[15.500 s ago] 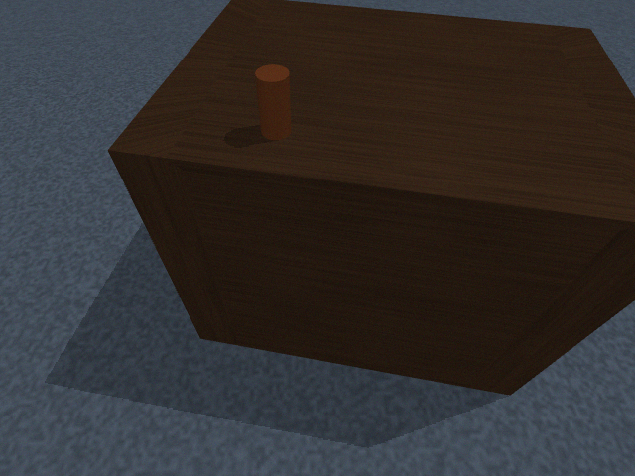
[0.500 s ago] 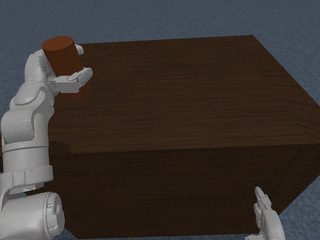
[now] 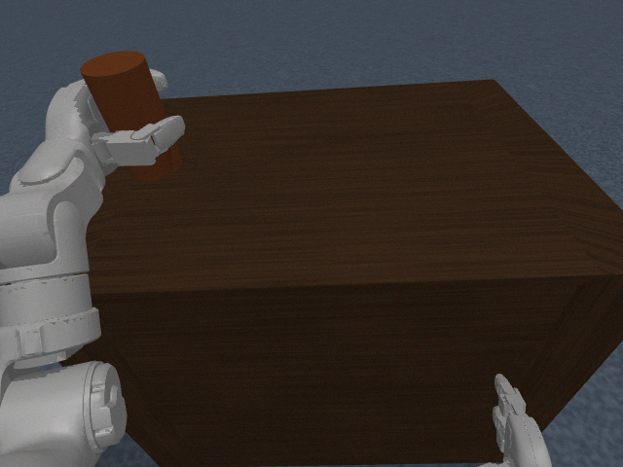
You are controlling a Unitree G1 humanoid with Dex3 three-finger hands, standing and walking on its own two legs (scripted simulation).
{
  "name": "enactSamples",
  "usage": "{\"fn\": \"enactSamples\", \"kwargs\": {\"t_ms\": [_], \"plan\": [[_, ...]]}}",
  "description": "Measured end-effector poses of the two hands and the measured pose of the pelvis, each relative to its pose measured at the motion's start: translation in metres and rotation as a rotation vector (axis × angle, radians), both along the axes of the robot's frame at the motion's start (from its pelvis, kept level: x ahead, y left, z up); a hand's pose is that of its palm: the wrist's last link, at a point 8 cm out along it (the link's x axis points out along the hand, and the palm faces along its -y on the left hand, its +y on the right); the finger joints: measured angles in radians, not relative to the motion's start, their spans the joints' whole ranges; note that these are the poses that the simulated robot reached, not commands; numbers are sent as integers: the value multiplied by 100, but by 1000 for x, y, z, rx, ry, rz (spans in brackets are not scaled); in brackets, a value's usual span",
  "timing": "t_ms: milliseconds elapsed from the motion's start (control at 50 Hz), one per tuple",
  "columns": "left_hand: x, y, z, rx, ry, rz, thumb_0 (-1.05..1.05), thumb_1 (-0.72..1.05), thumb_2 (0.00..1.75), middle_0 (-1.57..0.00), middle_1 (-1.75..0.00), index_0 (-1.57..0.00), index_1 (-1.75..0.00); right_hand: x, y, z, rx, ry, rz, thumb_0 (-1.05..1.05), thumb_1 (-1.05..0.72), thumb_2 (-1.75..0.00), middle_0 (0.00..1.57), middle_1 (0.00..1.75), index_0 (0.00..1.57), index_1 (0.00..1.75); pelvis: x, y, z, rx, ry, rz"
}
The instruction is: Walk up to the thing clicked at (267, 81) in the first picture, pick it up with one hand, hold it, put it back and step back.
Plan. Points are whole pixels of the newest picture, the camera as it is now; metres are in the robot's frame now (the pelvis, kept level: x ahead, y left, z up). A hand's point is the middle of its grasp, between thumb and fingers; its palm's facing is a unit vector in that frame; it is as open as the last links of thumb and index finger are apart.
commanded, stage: lift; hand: left
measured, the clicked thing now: (137, 119) +0.37 +0.18 +0.31
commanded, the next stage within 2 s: hold in 0.06 s
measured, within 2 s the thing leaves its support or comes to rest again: neither
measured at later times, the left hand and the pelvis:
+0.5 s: hand (129, 103) +0.35 +0.17 +0.33, palm faces +0.10 -1.00 +0.01, open 8.0 cm; pelvis +0.00 +0.00 +0.00, yaw +0 degrees
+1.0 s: hand (131, 99) +0.34 +0.16 +0.34, palm faces +0.08 -1.00 +0.00, open 8.0 cm; pelvis +0.00 +0.00 +0.00, yaw +0 degrees
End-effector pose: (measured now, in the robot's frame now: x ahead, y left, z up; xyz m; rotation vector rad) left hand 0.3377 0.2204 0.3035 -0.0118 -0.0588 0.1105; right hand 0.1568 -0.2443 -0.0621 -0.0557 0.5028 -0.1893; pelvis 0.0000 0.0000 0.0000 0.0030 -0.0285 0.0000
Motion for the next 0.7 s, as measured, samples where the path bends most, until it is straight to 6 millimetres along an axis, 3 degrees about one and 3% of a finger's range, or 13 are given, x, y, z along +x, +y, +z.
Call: {"fn": "enactSamples", "kwargs": {"t_ms": [220,700], "plan": [[-11,5,13,10,-24,9,-1,-17,113,-84,-107,-84,-107,-1,4,-2,4,-13,4,-1,55,-5,6,5,6,5,-2,2,-1,-3,-4,0],[-13,-1,35,17,-24,-15,-1,-17,113,-84,-107,-84,-107,6,8,2,23,-63,16,-1,55,-5,6,5,6,5,2,5,-2,-2,2,-3]]}}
